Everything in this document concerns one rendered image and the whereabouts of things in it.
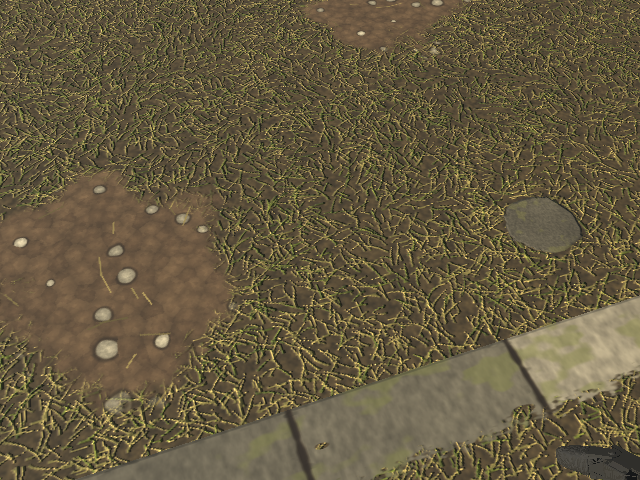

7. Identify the right robot hand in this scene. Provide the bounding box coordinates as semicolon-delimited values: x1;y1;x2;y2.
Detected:
556;445;640;480

